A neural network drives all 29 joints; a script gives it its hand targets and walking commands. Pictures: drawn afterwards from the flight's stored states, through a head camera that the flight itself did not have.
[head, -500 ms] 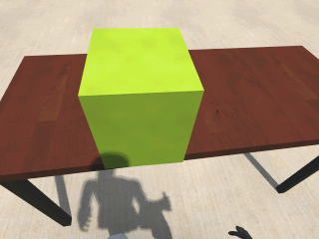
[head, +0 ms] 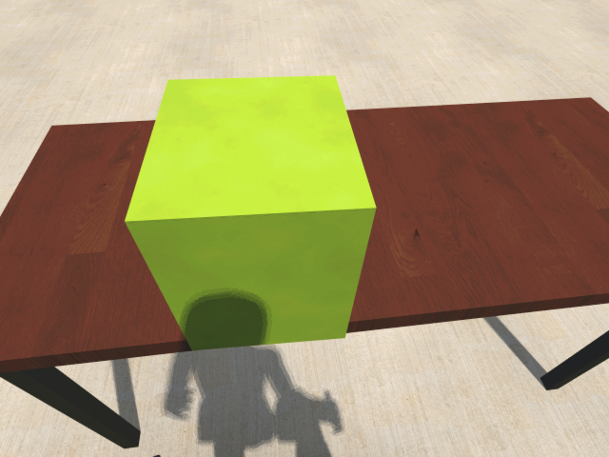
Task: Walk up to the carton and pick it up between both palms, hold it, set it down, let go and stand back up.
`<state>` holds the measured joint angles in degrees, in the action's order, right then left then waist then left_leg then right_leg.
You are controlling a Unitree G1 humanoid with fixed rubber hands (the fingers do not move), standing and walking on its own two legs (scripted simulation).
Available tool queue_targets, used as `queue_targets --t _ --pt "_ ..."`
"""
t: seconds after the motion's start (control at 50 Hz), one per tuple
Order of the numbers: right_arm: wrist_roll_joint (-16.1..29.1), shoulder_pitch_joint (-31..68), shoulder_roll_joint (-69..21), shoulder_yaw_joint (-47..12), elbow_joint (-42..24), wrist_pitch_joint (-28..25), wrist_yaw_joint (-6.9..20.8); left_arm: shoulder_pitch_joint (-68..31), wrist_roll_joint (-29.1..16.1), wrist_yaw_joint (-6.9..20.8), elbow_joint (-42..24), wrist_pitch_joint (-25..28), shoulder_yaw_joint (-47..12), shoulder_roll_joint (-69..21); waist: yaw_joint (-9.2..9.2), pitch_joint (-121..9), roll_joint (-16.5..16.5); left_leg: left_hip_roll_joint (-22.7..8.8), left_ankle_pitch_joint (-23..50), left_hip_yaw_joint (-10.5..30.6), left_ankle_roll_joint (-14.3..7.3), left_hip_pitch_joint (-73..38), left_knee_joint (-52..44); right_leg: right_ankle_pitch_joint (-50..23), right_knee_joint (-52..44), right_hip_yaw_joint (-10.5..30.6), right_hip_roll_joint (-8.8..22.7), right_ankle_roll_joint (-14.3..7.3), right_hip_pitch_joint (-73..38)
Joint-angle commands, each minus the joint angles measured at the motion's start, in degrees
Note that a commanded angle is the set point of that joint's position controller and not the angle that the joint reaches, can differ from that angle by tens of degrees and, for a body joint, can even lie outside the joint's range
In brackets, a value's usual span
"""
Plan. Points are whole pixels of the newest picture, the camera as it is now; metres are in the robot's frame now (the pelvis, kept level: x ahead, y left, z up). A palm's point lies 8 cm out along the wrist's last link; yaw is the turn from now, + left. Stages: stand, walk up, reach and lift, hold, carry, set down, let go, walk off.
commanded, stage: walk up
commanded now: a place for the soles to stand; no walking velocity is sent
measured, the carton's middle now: (261, 216) +0.41 +0.06 +0.09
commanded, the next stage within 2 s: none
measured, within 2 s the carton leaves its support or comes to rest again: neither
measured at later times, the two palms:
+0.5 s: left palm out of the picture +0.04 +0.26 -0.13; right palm out of the picture +0.10 -0.23 -0.12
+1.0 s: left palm out of the picture +0.01 +0.26 -0.14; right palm out of the picture +0.09 -0.25 -0.13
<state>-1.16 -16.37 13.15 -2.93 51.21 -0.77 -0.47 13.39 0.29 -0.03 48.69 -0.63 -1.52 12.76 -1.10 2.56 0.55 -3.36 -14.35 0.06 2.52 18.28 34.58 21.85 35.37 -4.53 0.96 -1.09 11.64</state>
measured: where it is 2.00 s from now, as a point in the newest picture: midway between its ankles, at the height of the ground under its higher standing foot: outside the picture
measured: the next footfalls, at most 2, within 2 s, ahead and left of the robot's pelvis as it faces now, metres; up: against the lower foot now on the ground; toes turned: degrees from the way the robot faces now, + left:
none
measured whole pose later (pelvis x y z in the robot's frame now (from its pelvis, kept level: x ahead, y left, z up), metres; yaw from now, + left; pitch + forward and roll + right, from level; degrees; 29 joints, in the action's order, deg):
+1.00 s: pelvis -0.02 -0.01 -0.01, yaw +10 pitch -3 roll -2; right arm -1.2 -15.5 15.1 -0.4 46.4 0.1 -1.8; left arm 12.7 1.1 0.1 49.5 -4.0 -1.0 16.4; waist -0.6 5.9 -0.3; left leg -0.3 -14.9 7.1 2.1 24.3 42.4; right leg 25.9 41.8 -14.3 4.0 -1.5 12.4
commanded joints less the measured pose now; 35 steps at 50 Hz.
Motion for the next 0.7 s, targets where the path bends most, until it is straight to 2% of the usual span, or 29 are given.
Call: queue_targets --t 0.0,0.1,0.3,0.38,0.44,0.46,0.5,0.52,0.54,0.56,0.6,0.64,0.68 --pt "0.5 -0.3 8.3 2.0 -3.4 -0.7 -0.2 2.7 0.1 -0.6 -2.0 0.3 1.9 8.7 1.43 -1.9 -4.2 -2.9 18.4 3.5 -5.8 -1.9 -3.4 -12.8 -7.0 4.7 5.0 -2.2 1.3" --pt "0.5 0.5 8.6 2.3 -3.9 -0.5 -0.2 2.0 0.2 -0.6 -1.5 0.2 1.7 8.6 1.11 -2.7 -4.3 -3.1 19.0 4.6 -6.2 -2.3 -2.8 -12.6 -7.1 4.4 5.0 -2.0 1.3" --pt "0.4 2.1 9.0 2.4 -4.5 0.1 -0.5 1.4 0.1 -0.4 -1.0 -0.3 1.6 9.4 0.53 -2.0 0.0 -1.4 16.6 4.9 -5.7 -2.8 -1.1 -8.8 -9.5 3.2 6.0 -2.4 3.2" --pt "0.4 2.5 9.1 2.3 -4.5 0.1 -0.5 1.3 0.0 -0.3 -0.8 -0.6 1.7 9.9 0.54 -0.7 0.5 -0.7 15.0 5.3 -5.4 -2.1 -1.2 -5.6 -10.6 2.7 6.6 -2.7 4.0" --pt "0.5 2.6 9.1 2.3 -4.6 0.0 -0.5 1.4 0.0 -0.3 -0.7 -0.7 1.7 10.1 0.65 -0.2 0.2 -0.3 14.1 6.0 -5.2 -1.4 -1.5 -3.4 -10.9 2.2 6.8 -2.7 4.1" --pt "0.2 2.5 9.3 2.4 -4.6 0.0 -0.6 1.4 0.2 -0.3 -0.6 -0.8 1.5 10.8 0.38 0.7 -2.5 -1.5 12.9 7.7 -6.2 -0.2 -3.2 -2.3 -10.2 2.0 6.2 -2.5 3.1" --pt "0.3 2.8 10.5 2.7 -4.9 -0.1 -0.6 3.0 0.5 -0.3 -0.2 -0.8 1.1 10.2 1.03 -0.2 -3.9 -2.5 13.5 10.5 -7.1 0.3 -4.3 -2.9 -9.4 1.5 5.2 -2.0 0.9" --pt "0.3 2.7 10.7 3.1 -4.5 -0.1 -0.5 2.8 0.6 -0.4 -0.1 -0.8 1.4 10.3 0.55 -0.6 -4.7 -2.5 14.5 10.4 -6.8 1.4 -4.5 -4.3 -8.9 1.0 5.3 -1.8 -0.6" --pt "0.6 2.9 10.2 2.7 -5.1 0.0 -0.5 3.2 0.5 -0.4 -0.5 -0.8 1.3 10.5 0.88 -1.1 -3.1 -2.4 12.6 11.2 -6.9 2.0 -4.8 -3.5 -9.2 1.2 5.1 -2.1 -0.5" --pt "0.7 3.4 11.0 3.6 -5.2 0.1 -0.9 1.8 0.6 -0.3 -0.7 -1.0 1.8 11.9 0.84 -0.2 -3.3 -2.0 12.2 11.1 -6.9 2.4 -4.3 -2.5 -8.1 0.7 5.4 -2.3 0.4" --pt "0.4 2.3 11.7 3.7 -5.6 0.2 -1.1 2.1 0.8 -0.2 -1.0 -1.4 1.6 11.1 0.53 -2.1 -5.6 -3.3 11.2 13.6 -7.3 1.6 -5.8 -1.6 -5.9 -0.1 4.0 -1.6 0.4" --pt "0.4 2.5 12.2 4.0 -5.9 0.4 -1.5 1.6 0.9 -0.2 -1.4 -1.6 1.7 10.4 0.70 -0.3 -6.7 -4.0 5.2 17.3 -8.3 3.6 -8.8 1.8 -5.2 0.4 2.8 -1.3 1.9" --pt "0.5 2.6 12.7 4.4 -6.2 0.6 -1.5 3.2 0.7 -0.2 -1.5 -1.5 1.5 10.0 1.22 -0.9 -7.6 -4.0 4.2 18.0 -8.3 5.5 -8.7 2.1 -6.2 1.3 2.8 -1.3 -0.5"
